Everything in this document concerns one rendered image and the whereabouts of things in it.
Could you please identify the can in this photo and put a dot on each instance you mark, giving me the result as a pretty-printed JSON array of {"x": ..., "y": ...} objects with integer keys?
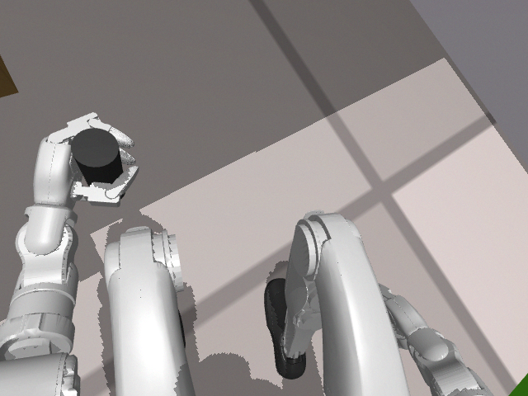
[{"x": 97, "y": 154}]

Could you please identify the left robot arm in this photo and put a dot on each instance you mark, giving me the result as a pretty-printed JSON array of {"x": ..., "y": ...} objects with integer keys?
[{"x": 37, "y": 337}]

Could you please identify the right robot hand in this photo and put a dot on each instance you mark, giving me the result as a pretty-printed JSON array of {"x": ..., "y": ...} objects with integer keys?
[{"x": 404, "y": 317}]

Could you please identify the right robot arm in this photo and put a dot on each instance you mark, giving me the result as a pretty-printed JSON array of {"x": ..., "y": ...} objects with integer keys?
[{"x": 442, "y": 366}]

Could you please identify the left robot hand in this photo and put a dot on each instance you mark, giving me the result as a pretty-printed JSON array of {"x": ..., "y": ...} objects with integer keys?
[{"x": 57, "y": 176}]

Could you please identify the right robot foot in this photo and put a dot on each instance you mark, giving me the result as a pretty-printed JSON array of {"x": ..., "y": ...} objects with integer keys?
[{"x": 275, "y": 310}]

